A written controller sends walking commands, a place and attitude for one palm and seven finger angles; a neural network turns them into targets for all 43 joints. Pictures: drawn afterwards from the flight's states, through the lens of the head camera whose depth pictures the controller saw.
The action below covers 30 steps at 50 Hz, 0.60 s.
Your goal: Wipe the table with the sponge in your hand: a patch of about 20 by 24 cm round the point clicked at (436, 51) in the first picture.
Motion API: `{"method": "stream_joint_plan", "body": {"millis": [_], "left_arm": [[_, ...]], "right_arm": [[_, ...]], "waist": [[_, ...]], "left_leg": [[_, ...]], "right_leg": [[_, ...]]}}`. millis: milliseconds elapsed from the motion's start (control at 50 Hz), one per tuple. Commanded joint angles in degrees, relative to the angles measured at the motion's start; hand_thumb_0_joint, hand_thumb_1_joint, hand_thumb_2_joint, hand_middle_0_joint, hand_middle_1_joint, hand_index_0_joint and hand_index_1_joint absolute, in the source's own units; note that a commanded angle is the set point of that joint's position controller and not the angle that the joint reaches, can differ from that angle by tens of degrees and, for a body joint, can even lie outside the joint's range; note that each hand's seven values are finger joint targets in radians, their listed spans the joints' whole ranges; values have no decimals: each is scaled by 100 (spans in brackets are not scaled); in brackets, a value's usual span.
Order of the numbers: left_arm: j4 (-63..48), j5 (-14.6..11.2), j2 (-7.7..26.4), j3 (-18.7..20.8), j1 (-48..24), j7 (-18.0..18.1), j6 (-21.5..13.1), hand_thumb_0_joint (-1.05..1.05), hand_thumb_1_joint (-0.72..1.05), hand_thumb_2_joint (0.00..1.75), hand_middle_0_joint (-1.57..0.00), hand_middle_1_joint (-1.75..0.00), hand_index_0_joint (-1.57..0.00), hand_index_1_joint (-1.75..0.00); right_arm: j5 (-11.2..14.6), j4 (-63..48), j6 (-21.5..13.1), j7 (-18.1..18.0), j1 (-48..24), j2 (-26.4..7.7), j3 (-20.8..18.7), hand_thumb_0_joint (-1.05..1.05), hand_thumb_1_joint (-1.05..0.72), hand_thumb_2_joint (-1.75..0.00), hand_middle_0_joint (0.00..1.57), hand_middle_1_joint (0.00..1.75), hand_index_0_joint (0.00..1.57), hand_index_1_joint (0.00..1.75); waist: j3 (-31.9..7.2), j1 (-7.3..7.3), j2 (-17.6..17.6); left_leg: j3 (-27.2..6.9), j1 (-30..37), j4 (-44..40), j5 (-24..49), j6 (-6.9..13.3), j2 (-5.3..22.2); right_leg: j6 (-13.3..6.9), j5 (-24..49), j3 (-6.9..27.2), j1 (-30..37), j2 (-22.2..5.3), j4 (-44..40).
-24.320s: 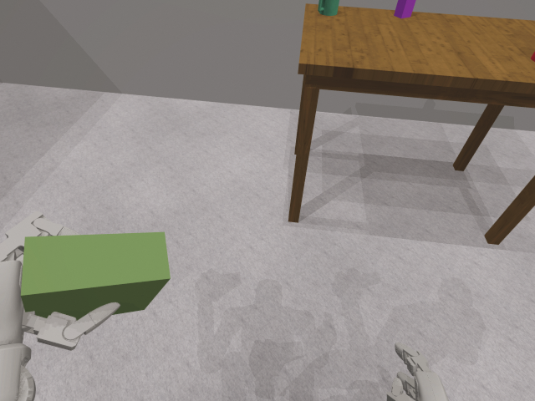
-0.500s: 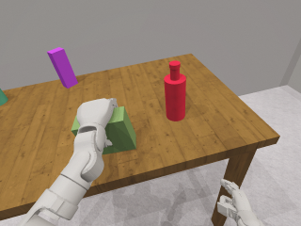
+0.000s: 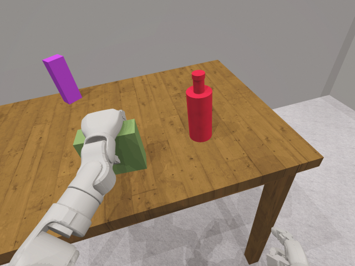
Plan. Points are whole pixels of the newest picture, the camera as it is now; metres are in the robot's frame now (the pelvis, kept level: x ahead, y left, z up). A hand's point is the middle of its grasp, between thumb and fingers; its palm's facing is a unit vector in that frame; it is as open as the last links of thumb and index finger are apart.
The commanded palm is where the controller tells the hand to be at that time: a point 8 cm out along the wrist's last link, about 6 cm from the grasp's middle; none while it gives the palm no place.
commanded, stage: wipe forward along the third lane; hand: left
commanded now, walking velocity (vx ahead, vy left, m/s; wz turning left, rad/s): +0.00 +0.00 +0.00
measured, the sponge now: (116, 155) +0.36 +0.21 +0.08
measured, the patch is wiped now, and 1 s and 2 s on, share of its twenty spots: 0.90 1.00 1.00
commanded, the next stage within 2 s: wipe back along the third lane in 0.84 s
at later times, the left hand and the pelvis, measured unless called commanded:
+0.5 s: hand (107, 126) +0.41 +0.24 +0.14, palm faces -0.02 -0.02 -1.00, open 9.9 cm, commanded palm +0.40 +0.23 +0.16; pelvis +0.00 +0.01 +0.00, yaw -1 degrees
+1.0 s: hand (103, 115) +0.46 +0.27 +0.14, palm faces -0.06 -0.01 -1.00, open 9.9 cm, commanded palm +0.43 +0.25 +0.17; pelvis +0.01 +0.04 +0.00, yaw -1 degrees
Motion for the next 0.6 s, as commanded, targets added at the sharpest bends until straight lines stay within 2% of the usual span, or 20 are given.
{"method": "stream_joint_plan", "body": {"millis": [0, 40, 60, 80, 140, 160, 200, 240, 260, 280, 340, 360, 400, 420, 460, 520, 580], "left_arm": [[275, -26, 755, 426, -1825, 169, -93, 0, 10, 130, -120, -160, -120, -160], [537, -22, 772, 392, -1979, 174, -96, 0, 10, 130, -120, -160, -120, -160], [720, 0, 1030, 626, -2030, 186, -109, 0, 10, 130, -120, -160, -120, -160], [780, -2, 854, 445, -2222, 180, -131, 0, 10, 130, -120, -160, -120, -160], [1055, 42, 906, 468, -2387, 171, -232, 0, 10, 130, -120, -160, -120, -160], [1144, 65, 1163, 710, -2369, 184, -276, 0, 10, 130, -120, -160, -120, -160], [1285, 56, 916, 481, -2594, 178, -375, 0, 10, 130, -120, -160, -120, -160], [1394, 76, 1123, 638, -2580, 194, -449, 0, 10, 130, -120, -160, -120, -160], [1460, 97, 1232, 780, -2562, 208, -505, 0, 10, 130, -120, -160, -120, -160], [1461, 99, 1080, 653, -2533, 212, -549, 0, 10, 130, -120, -160, -120, -160], [1566, 75, 1099, 682, -2529, 261, -593, 0, 10, 130, -120, -160, -120, -160], [1601, 60, 1261, 863, -2521, 275, -623, 0, 10, 130, -120, -160, -120, -160], [1746, 87, 1243, 753, -2781, 293, -628, 0, 10, 130, -120, -160, -120, -160], [1797, 77, 1187, 702, -2852, 301, -635, 0, 10, 130, -120, -160, -120, -160], [1899, 98, 1346, 858, -2937, 317, -669, 0, 10, 130, -120, -160, -120, -160], [2043, 118, 1206, 693, -3138, 335, -694, 0, 10, 130, -120, -160, -120, -160], [2207, 142, 1362, 823, -3155, 365, -741, 0, 10, 130, -120, -160, -120, -160]], "right_arm": [[-4, -880, -326, -51, -1048, -481, -145, 0, -90, -90, 20, 30, 20, 30], [-6, -838, -300, -69, -996, -503, -141, 0, -90, -90, 20, 30, 20, 30], [-18, -790, -281, -80, -932, -552, -154, 0, -90, -90, 20, 30, 20, 30], [-3, -824, -281, -89, -919, -533, -142, 0, -90, -90, 20, 30, 20, 30], [-10, -800, -262, -85, -801, -523, -167, 0, -90, -90, 20, 30, 20, 30], [-32, -782, -245, -94, -740, -562, -181, 0, -90, -90, 20, 30, 20, 30], [-14, -813, -251, -93, -662, -530, -187, 0, -90, -90, 20, 30, 20, 30], [-29, -801, -224, -87, -571, -560, -203, 0, -90, -90, 20, 30, 20, 30], [-41, -792, -205, -75, -512, -570, -221, 0, -90, -90, 20, 30, 20, 30], [-36, -828, -198, -70, -504, -576, -233, 0, -90, -90, 20, 30, 20, 30], [-36, -819, -162, -50, -447, -575, -252, 0, -90, -90, 20, 30, 20, 30], [-47, -794, -148, -55, -403, -603, -276, 0, -90, -90, 20, 30, 20, 30], [-23, -757, -130, -67, -409, -608, -261, 0, -90, -90, 20, 30, 20, 30], [-26, -740, -137, -69, -373, -603, -270, 0, -90, -90, 20, 30, 20, 30], [-43, -700, -129, -77, -298, -638, -293, 0, -90, -90, 20, 30, 20, 30], [-30, -672, -123, -77, -242, -628, -308, 0, -90, -90, 20, 30, 20, 30], [-45, -664, -88, -80, -179, -652, -327, 0, -90, -90, 20, 30, 20, 30]], "waist": [[-500, -110, -1293], [-567, -126, -1253], [-517, -138, -1332], [-634, -160, -1299], [-750, -175, -1164], [-799, -159, -1165], [-776, -232, -1254], [-860, -209, -1121], [-908, -206, -1165], [-938, -216, -1206], [-850, -215, -1148], [-880, -223, -1238], [-728, -274, -1147], [-747, -288, -1114], [-855, -288, -1145], [-915, -348, -1123], [-1010, -341, -1037]], "left_leg": [[280, 340, -45, 485, 375, -511], [300, 266, -21, 467, 374, -534], [260, 219, -56, 401, 357, -508], [271, 219, -33, 452, 370, -529], [274, 212, 18, 485, 381, -529], [235, 191, -8, 473, 368, -509], [261, 160, 35, 472, 394, -514], [277, 119, 63, 554, 399, -520], [224, 100, 35, 605, 381, -500], [258, 113, 77, 653, 399, -510], [283, 54, 79, 644, 411, -510], [254, 35, 42, 652, 403, -494], [275, 11, 29, 551, 404, -486], [283, 21, 32, 547, 413, -494], [248, 12, 5, 580, 401, -488], [283, 38, 44, 562, 422, -484], [271, 22, 30, 601, 410, -472]], "right_leg": [[-25, 1192, 168, -332, 138, -772], [-6, 1250, 202, -309, 117, -771], [-19, 1156, 200, -330, 129, -783], [-14, 1227, 183, -302, 121, -739], [-16, 1303, 182, -316, 111, -720], [-31, 1256, 199, -267, 123, -733], [-8, 1303, 166, -337, 120, -710], [-14, 1495, 205, -263, 112, -698], [-36, 1543, 167, -211, 140, -665], [-28, 1642, 168, -209, 136, -643], [-23, 1653, 159, -260, 139, -667], [-22, 1651, 145, -211, 151, -680], [-20, 1447, 137, -375, 144, -704], [-18, 1452, 147, -391, 143, -715], [-36, 1459, 129, -331, 163, -702], [-26, 1445, 137, -405, 150, -708], [-37, 1438, 119, -350, 155, -689]]}}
